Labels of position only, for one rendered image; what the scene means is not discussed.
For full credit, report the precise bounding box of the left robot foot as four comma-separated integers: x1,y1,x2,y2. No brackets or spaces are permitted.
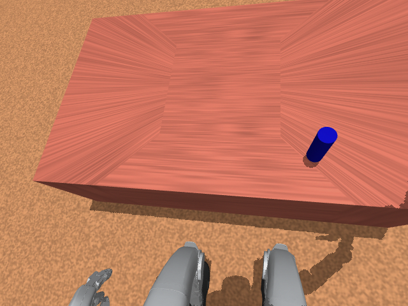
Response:
189,261,210,306

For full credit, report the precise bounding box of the can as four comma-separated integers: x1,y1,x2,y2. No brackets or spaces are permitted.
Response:
307,127,337,163

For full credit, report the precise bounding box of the left robot hand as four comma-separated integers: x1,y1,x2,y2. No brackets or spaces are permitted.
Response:
68,268,112,306

